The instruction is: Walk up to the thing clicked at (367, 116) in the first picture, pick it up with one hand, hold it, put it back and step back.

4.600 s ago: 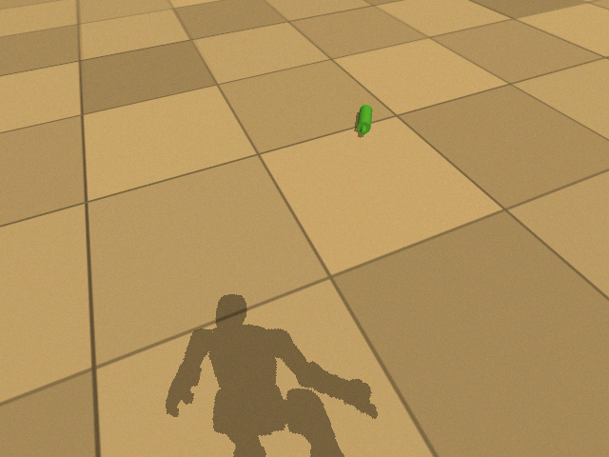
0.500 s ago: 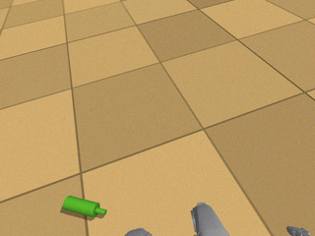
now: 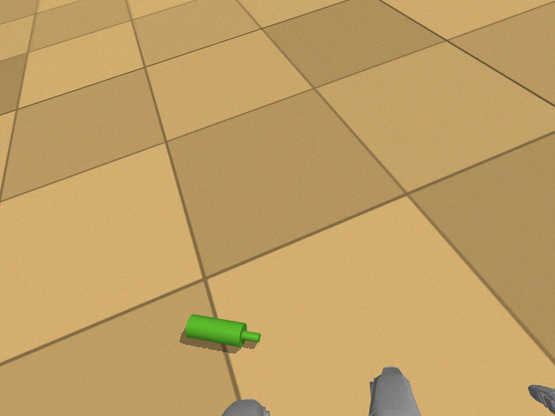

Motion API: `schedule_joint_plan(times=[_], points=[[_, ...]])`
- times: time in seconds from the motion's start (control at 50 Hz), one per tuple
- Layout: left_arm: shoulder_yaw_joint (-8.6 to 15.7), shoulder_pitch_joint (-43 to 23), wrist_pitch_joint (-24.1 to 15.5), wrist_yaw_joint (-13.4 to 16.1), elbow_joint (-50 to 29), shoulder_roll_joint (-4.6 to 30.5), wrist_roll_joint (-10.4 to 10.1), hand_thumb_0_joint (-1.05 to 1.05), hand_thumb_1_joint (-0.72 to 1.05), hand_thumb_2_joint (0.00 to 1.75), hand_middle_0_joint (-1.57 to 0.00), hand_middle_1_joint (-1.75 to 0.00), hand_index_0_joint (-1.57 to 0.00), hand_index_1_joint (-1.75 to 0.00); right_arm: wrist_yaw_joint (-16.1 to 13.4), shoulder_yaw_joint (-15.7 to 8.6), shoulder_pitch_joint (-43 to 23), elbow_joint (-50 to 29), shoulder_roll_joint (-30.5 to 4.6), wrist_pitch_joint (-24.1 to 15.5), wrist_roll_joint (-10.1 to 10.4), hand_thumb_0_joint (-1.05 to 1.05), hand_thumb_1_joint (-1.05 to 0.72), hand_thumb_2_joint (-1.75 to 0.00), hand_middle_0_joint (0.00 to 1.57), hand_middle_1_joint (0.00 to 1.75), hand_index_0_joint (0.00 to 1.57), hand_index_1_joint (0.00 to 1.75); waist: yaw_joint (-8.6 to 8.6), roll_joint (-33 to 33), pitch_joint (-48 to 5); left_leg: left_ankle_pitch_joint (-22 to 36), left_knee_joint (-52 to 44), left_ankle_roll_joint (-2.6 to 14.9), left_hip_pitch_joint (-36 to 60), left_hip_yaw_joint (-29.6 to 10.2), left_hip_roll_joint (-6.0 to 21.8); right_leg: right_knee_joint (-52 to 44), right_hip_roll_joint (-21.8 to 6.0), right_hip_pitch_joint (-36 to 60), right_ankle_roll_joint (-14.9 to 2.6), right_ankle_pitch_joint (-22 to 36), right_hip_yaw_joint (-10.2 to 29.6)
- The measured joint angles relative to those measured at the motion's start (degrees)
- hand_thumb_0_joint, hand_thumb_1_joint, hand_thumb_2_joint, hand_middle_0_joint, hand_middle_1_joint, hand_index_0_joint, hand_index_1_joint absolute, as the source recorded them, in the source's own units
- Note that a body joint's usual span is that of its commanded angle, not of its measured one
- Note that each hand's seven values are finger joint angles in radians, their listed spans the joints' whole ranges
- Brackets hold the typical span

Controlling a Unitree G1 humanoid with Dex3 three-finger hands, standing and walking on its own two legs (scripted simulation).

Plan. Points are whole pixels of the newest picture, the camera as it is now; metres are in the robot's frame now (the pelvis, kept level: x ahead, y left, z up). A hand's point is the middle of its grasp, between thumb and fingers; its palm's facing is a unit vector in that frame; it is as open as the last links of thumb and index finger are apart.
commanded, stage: walk up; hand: left
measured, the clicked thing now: (224, 331) +0.45 +0.31 -0.67
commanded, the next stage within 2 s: none
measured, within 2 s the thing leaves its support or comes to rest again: neither
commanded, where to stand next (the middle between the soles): +0.00 +0.21 m, yaw -11 degrees
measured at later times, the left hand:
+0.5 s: hand out of the picture -0.01 +0.49 -0.09, palm faces -0.07 -0.82 -0.57, open 7.4 cm
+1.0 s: hand out of the picture -0.01 +0.57 -0.12, palm faces -0.24 -0.91 -0.34, open 7.4 cm
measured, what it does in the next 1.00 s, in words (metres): steps to the left: left foot, then right foot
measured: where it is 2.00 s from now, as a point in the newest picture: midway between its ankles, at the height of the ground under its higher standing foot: outside the picture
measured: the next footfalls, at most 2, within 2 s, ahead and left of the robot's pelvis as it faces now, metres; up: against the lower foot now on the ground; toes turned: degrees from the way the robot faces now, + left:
left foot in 0.02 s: +0.03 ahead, +0.19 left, +0.00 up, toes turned +0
right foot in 0.30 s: +0.02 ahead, +0.04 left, +0.00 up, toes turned -7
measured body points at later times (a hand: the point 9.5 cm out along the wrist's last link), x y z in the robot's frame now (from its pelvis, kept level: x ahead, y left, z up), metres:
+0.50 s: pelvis -0.11 +0.20 +0.02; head -0.06 +0.15 +0.46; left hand +0.00 +0.53 -0.05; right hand -0.04 -0.13 -0.11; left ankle -0.09 +0.37 -0.59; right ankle -0.02 +0.05 -0.68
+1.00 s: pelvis -0.11 +0.30 +0.05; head -0.07 +0.32 +0.49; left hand +0.01 +0.61 -0.09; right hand -0.20 -0.03 -0.04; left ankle -0.13 +0.43 -0.68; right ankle -0.10 +0.14 -0.63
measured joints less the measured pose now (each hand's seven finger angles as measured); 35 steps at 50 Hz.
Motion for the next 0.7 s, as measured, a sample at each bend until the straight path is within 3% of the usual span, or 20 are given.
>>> schedule_joint_plan(times=[0.02, 0.04, 0.06, 0.1, 0.18, 0.26, 0.3, 0.34, 0.38, 0.42, 0.48, 0.52, 0.6, 0.64, 0.7], points=[[0.2, -0.5, 0.3, 0.1, 0.2, 0.8, -0.1, 0.01, 0.89, 0.89, -0.22, -0.30, -0.21, -0.30, -0.1, -0.4, 0.1, 0.3, -0.2, -0.5, -0.1, 0.01, -0.90, -0.90, 0.20, 0.30, 0.20, 0.30, 0.09, -0.7, 0.2, -1.0, -2.1, -1.35, 1.1, 1.0, -1.0, 0.6, -1.0, -0.9, 0.07, 0.1, 1.4], [0.7, -1.1, 0.7, 0.3, 0.9, 1.7, -0.3, 0.01, 0.89, 0.89, -0.22, -0.30, -0.21, -0.30, -0.2, -0.5, 0.0, 0.6, 0.3, -0.9, -0.4, 0.00, -0.90, -0.90, 0.20, 0.30, 0.20, 0.30, 0.51, -2.4, 1.1, -1.2, -1.2, -2.28, 1.3, 2.8, -2.5, 2.2, -1.3, -1.5, -0.98, -3.0, 4.4], [1.2, -1.5, 1.3, 0.9, 2.1, 2.0, -0.6, 0.01, 0.89, 0.89, -0.22, -0.30, -0.21, -0.30, -0.3, -0.1, 0.4, 0.7, 0.6, -1.3, -0.5, 0.00, -0.90, -0.90, 0.20, 0.30, 0.20, 0.30, 0.55, -2.6, 1.3, -1.2, 0.3, -2.47, 0.9, 3.6, -2.8, 5.3, 0.3, -2.3, -1.64, -8.3, 6.3], [1.5, -2.1, 2.3, 2.0, 5.0, 1.8, -1.3, 0.01, 0.89, 0.89, -0.21, -0.30, -0.21, -0.30, -0.7, 0.8, 0.9, 1.6, 1.7, -1.5, -0.5, 0.00, -0.90, -0.90, 0.20, 0.30, 0.20, 0.30, -0.87, -1.2, 1.1, -0.6, 1.1, -1.64, 0.2, 3.3, -2.2, 14.0, 4.6, -3.6, -2.32, -13.8, 4.4], [1.6, -2.3, 1.9, 1.6, 7.1, 2.0, -3.2, 0.01, 0.90, 0.89, -0.21, -0.30, -0.20, -0.30, -1.4, 2.8, 1.8, 2.2, 6.0, -1.6, -0.6, 0.01, -0.90, -0.90, 0.20, 0.30, 0.20, 0.30, -3.17, -2.6, 1.9, 3.9, -4.2, 0.36, 1.0, 4.6, -3.2, 21.4, 9.4, -2.9, -2.41, -13.4, -2.8], [0.5, -1.7, 1.1, 0.8, 5.9, -0.8, -4.1, 0.01, 0.90, 0.89, -0.21, -0.30, -0.20, -0.30, -1.4, 3.4, 3.3, 1.1, 6.9, -1.5, -1.1, 0.01, -0.90, -0.90, 0.20, 0.30, 0.20, 0.30, -3.71, -2.2, 2.3, 7.6, -8.9, 2.90, 1.4, 7.1, -4.8, 11.0, 10.4, 5.0, -1.80, -13.3, -10.5], [-0.4, -0.8, 0.2, 0.8, 4.3, -2.5, -3.9, 0.01, 0.90, 0.89, -0.21, -0.30, -0.20, -0.30, -1.4, 3.4, 3.8, 0.4, 6.4, -0.9, -0.9, 0.01, -0.90, -0.90, 0.20, 0.30, 0.20, 0.30, -3.24, -1.6, 2.1, 8.3, -8.9, 3.95, 0.2, 8.8, -5.7, -1.3, 10.4, 11.3, -2.40, -7.6, -12.2], [-0.9, -0.8, -0.3, 1.0, 2.9, -4.2, -2.9, 0.01, 0.90, 0.89, -0.21, -0.30, -0.20, -0.30, -1.6, 3.0, 2.7, 0.4, 5.8, -0.4, -0.4, 0.01, -0.90, -0.90, 0.20, 0.30, 0.20, 0.30, -2.56, 0.6, 4.0, 5.9, -4.3, 1.97, -2.0, 7.2, -6.0, -3.0, 11.0, 11.9, -3.34, -6.3, -12.1], [-1.7, -1.4, -0.2, 1.0, 1.9, -4.9, -2.3, 0.01, 0.89, 0.89, -0.21, -0.30, -0.20, -0.30, -2.1, 2.7, 2.4, 0.6, 6.0, 0.3, -0.5, 0.01, -0.90, -0.90, 0.20, 0.30, 0.20, 0.30, -2.06, 1.0, 4.8, 0.7, 5.5, 0.59, -5.5, 3.8, -7.7, -1.8, 9.6, 10.9, -3.02, -5.7, -11.5], [-2.0, -2.1, -0.2, 1.2, 1.6, -5.4, -2.1, 0.01, 0.89, 0.89, -0.21, -0.30, -0.21, -0.30, -1.9, 2.4, 2.3, 1.0, 5.7, 0.6, -0.4, 0.01, -0.90, -0.90, 0.20, 0.30, 0.20, 0.30, -1.45, 1.3, 4.7, 1.8, 14.5, -0.42, -8.4, 0.6, -8.1, -2.3, 7.8, 10.5, -2.44, -4.5, -10.7], [-1.5, -2.4, -0.2, 1.1, 1.3, -5.4, -1.7, 0.01, 0.89, 0.89, -0.22, -0.30, -0.21, -0.30, -1.1, 1.7, 2.0, 1.2, 4.7, 0.2, 0.1, 0.01, -0.90, -0.90, 0.20, 0.30, 0.20, 0.30, -0.85, 0.8, 3.8, 5.7, 20.6, -1.18, -9.1, -3.5, -6.7, -2.3, 4.8, 9.0, -1.51, -3.1, -8.4], [-0.9, -2.6, 0.2, 0.6, 1.6, -4.8, -0.9, 0.01, 0.89, 0.89, -0.22, -0.30, -0.21, -0.30, -0.8, 1.4, 2.0, 2.0, 4.1, -0.3, 1.0, 0.01, -0.90, -0.90, 0.20, 0.30, 0.20, 0.30, -0.45, -0.1, 2.7, 6.0, 17.2, -1.52, -6.2, -4.1, -4.8, -1.8, 2.9, 7.7, -0.93, -2.8, -6.4], [0.0, -3.2, 1.9, -1.2, 2.5, -2.9, 0.5, 0.01, 0.89, 0.89, -0.22, -0.30, -0.21, -0.30, -1.2, 1.5, 3.6, 5.3, 2.9, -2.3, 2.6, 0.00, -0.90, -0.90, 0.20, 0.30, 0.20, 0.30, 0.02, -1.9, -1.3, 1.4, -5.9, -2.38, 5.9, 0.6, -1.9, 1.7, 1.1, 4.0, -0.80, -7.9, -1.9], [0.9, -3.8, 2.9, -1.5, 3.5, -1.7, 0.1, 0.01, 0.89, 0.89, -0.21, -0.30, -0.21, -0.30, -2.6, 1.6, 4.5, 7.4, 3.6, -4.0, 1.8, 0.00, -0.90, -0.90, 0.20, 0.30, 0.20, 0.30, 0.12, -4.3, -1.8, -0.3, -5.8, -3.39, 6.6, 2.9, -3.8, 8.2, 2.3, 1.6, -2.07, -15.5, 3.1], [1.5, -4.3, 3.9, -1.8, 7.6, -0.9, -0.8, 0.01, 0.90, 0.89, -0.21, -0.30, -0.20, -0.30, -3.7, 3.6, 5.0, 11.7, 5.6, -5.6, 1.6, 0.00, -0.90, -0.90, 0.20, 0.30, 0.20, 0.30, -1.15, -5.5, -2.6, 0.7, -5.5, -2.13, 6.9, 3.9, -3.6, 14.3, 7.7, 0.6, -1.56, -12.4, 4.4]])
